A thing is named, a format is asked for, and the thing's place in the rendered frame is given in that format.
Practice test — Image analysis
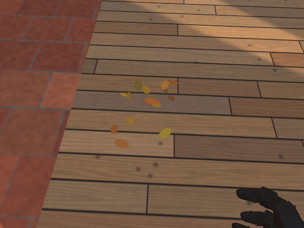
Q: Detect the right robot hand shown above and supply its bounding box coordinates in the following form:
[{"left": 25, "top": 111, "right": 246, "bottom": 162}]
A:
[{"left": 232, "top": 186, "right": 304, "bottom": 228}]

